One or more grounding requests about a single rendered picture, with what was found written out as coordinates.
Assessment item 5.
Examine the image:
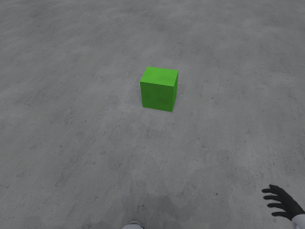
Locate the carton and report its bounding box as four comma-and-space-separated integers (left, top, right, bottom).
140, 67, 179, 113

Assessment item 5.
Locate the robot right hand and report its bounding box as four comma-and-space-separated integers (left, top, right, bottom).
261, 184, 305, 221

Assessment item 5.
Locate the right robot forearm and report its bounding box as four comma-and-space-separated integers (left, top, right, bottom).
292, 214, 305, 229

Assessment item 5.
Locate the robot left shin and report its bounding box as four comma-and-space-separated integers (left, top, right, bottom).
130, 221, 142, 228

